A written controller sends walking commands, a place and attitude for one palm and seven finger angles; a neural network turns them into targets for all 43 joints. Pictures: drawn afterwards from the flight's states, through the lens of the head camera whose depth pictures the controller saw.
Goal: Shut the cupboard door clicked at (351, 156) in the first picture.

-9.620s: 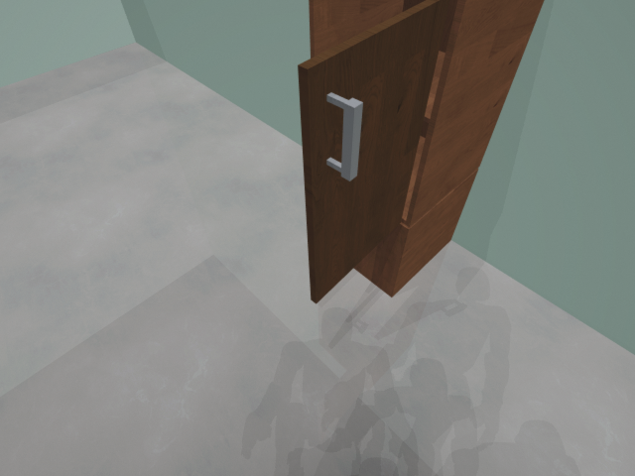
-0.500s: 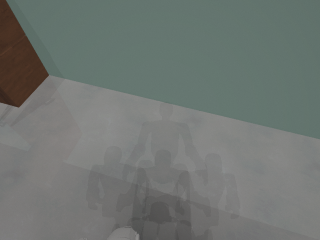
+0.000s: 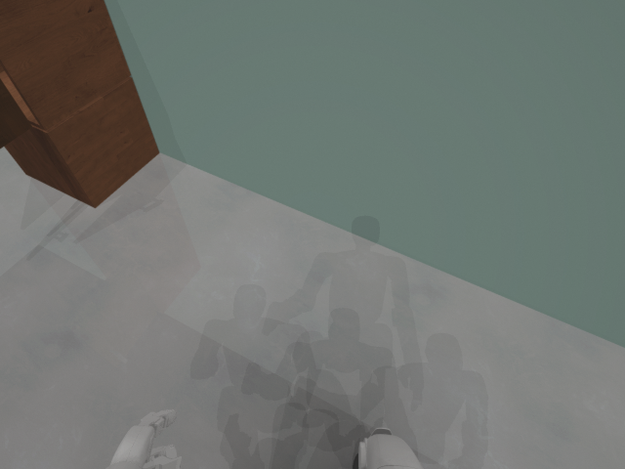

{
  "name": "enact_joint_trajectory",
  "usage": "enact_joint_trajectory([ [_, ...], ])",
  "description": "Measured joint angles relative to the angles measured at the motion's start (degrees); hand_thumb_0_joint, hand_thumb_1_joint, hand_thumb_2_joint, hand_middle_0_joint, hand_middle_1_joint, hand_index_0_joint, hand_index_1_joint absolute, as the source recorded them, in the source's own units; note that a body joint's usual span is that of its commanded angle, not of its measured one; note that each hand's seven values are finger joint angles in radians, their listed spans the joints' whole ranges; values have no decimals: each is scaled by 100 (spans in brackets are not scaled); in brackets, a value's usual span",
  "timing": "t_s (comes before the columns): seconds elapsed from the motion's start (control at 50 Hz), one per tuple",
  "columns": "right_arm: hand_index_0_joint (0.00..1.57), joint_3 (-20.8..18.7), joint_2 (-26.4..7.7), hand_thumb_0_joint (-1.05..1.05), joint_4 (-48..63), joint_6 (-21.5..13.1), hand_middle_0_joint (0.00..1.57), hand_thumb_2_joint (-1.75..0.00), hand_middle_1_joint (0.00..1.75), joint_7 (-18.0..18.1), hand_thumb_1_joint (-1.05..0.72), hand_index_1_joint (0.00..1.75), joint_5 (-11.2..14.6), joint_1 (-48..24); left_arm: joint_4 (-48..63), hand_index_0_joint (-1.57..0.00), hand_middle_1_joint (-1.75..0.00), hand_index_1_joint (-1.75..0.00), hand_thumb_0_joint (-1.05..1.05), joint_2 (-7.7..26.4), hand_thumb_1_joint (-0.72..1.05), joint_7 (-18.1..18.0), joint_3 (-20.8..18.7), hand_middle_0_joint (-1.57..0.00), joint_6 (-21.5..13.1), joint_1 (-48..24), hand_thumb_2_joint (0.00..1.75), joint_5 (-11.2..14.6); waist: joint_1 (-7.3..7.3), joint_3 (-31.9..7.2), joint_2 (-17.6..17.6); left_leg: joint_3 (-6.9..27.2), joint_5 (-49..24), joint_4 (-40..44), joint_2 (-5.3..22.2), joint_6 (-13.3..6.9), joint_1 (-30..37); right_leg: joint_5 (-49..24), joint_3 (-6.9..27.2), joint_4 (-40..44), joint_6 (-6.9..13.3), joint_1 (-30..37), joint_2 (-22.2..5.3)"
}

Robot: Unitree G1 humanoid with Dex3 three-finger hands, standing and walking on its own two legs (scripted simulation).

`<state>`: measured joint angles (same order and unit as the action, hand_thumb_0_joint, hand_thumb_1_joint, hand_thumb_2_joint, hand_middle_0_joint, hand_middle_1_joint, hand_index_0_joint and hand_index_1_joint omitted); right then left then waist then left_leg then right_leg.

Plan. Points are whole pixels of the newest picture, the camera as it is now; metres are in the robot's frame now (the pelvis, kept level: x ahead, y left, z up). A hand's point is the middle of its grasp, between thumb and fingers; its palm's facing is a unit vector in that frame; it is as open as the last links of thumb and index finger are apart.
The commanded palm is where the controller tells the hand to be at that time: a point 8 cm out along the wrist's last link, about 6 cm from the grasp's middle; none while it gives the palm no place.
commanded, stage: walk to a spot facing it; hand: left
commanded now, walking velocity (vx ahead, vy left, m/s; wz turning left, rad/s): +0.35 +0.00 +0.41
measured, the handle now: out of the picture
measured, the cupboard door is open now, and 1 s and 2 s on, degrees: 93 93 93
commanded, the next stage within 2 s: turn to face it in 1.42 s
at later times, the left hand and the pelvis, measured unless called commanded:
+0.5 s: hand out of the picture +0.12 +0.16 -0.17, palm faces +0.34 -0.91 -0.22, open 7.3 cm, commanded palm none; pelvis +0.20 -0.02 +0.00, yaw +17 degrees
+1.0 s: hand (138, 294) +0.42 +0.32 -0.17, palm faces +0.36 -0.92 -0.16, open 7.3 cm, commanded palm none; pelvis +0.39 +0.11 +0.00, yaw +20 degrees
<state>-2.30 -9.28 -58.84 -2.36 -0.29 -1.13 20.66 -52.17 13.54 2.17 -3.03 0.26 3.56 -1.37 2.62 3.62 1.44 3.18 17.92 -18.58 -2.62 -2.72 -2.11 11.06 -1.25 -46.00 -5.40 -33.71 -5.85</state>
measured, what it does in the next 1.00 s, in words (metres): walks ahead, turning left: right foot, then left foot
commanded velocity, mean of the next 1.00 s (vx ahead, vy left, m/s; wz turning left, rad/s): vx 0.37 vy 0.00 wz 0.19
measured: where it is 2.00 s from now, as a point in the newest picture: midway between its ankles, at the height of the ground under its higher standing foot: (245, 283)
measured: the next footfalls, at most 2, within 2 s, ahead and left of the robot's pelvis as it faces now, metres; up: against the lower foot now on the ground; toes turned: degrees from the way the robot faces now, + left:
right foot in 0.10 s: +0.18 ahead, -0.14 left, +0.00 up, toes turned -2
left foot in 0.60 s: +0.34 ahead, +0.15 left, +0.00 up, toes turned +27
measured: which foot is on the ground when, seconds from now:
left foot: down 0.00-0.10, up 0.12-0.58, down 0.60-1.00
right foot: up 0.00-0.08, down 0.10-0.62, up 0.64-1.00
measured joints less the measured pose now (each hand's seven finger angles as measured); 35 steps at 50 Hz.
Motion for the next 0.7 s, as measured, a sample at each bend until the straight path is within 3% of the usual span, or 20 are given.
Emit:
enact_joint_trajectory([
  [0.1, 20, -47, -55, 0, -180, 21, 21, -89, 30, 36, -91, 30, 14, 301, 126, -20, -30, -29, 1, -121, 91, 21, 65, -20, -182, -190, 90, 6, 160, 6, -103, 224, 734, -699, 63, 178, 104, -108, -207, 1297, 237, 854, 289],
  [0.12, 20, -67, -78, 0, -243, 44, 21, -89, 30, 34, -91, 30, 44, 295, 147, -20, -30, -29, 1, -173, 91, -2, 63, -20, -279, -234, 90, -13, 140, 55, -153, 226, 940, -1381, 81, 175, -142, -63, -276, 1219, 450, 915, 317],
  [0.16, 20, -103, -147, 1, -316, 127, 21, -89, 30, 30, -91, 30, 72, 157, 184, -20, -30, -30, 1, -298, 91, -47, 95, -20, -394, -246, 90, -6, 150, 221, -275, 112, 1123, -3242, 139, 145, -887, 248, -515, 960, 666, 1076, 290],
  [0.2, 20, -153, -213, 1, -323, 182, 21, -89, 30, 4, -91, 30, 53, -18, 158, -20, -30, -30, 1, -407, 91, -99, 112, -20, -438, -104, 90, 1, 112, 283, -324, -128, 721, -4501, 260, 159, -1610, 387, -711, 1105, 696, 1390, 252],
  [0.26, 20, -209, -285, 1, -215, 268, 20, -89, 30, -39, -91, 30, 12, -338, -36, -20, -30, -30, 1, -508, 91, -163, 104, -20, -445, 251, 90, 11, 78, 235, -309, -383, 42, -5052, 508, 269, -2477, 365, -979, 1598, 671, 1867, 226],
  [0.32, 20, -251, -301, 1, -55, 305, 20, -89, 30, -79, -91, 30, -8, -616, -214, -20, -30, -30, -1, -457, 94, -282, -69, -21, -527, 622, 90, 74, -22, 122, -223, -474, -353, -4856, 676, 373, -3051, 369, -1226, 2049, 678, 2275, 217],
  [0.4, 19, -279, -338, 1, 102, 330, 20, -89, 30, -131, -92, 30, -35, -1022, -528, -20, -30, -30, -2, -241, 95, -283, -70, -20, -560, 1070, 90, 10, -188, 7, -154, -557, -662, -4122, 799, 433, -3349, 461, -1492, 2473, 618, 2764, 205],
  [0.5, 19, -210, -347, 0, 243, 296, 20, -89, 30, -204, -92, 30, -27, -1553, -939, -19, -30, -29, -1, -212, 93, -257, 40, -20, -516, 1646, 90, -24, -428, -1, -114, -750, -713, -2769, 761, 343, -3092, 773, -1725, 2636, 401, 3304, 118],
  [0.58, 19, -107, -271, 0, 342, 191, 20, -89, 30, -224, -92, 30, -37, -1873, -1220, -19, -30, -29, 0, -264, 92, -221, 113, -20, -444, 2079, 90, -31, -621, 37, 7, -1038, -404, -1872, 504, 124, -2539, 1256, -1837, 2333, 117, 3630, -138],
  [0.62, 19, -63, -247, 0, 431, 60, 20, -89, 30, -206, -92, 30, -69, -1932, -1351, -19, -30, -29, 0, -334, 92, -180, 148, -20, -371, 2272, 90, 2, -611, 22, 9, -1164, -777, -1553, 365, -117, -2232, 1591, -1778, 1379, 72, 3418, -391],
  [0.64, 20, -54, -218, 0, 472, -13, 20, -89, 30, -169, -92, 30, -75, -1940, -1391, -19, -30, -29, 1, -363, 92, -152, 166, -20, -300, 2263, 90, 20, -584, 62, 11, -1167, -715, -1779, 316, -232, -2251, 1694, -1493, 447, 127, 3078, -468],
  [0.68, 20, -15, -125, 0, 487, -102, 20, -89, 30, -90, -91, 30, -39, -1854, -1388, -19, -30, -29, 1, -384, 91, -144, 176, -20, -186, 2126, 90, 31, -588, 137, 28, -1168, -342, -1924, 250, -342, -2075, 1706, -784, -1402, 273, 2244, -362],
  [0.7, 20, 4, -75, 0, 464, -124, 20, -89, 30, -55, -91, 30, -24, -1754, -1355, -19, -30, -29, 1, -380, 91, -154, 165, -20, -157, 2018, 90, 28, -584, 133, 38, -1151, -242, -1830, 219, -352, -1937, 1573, -584, -2038, 308, 1844, -300],
])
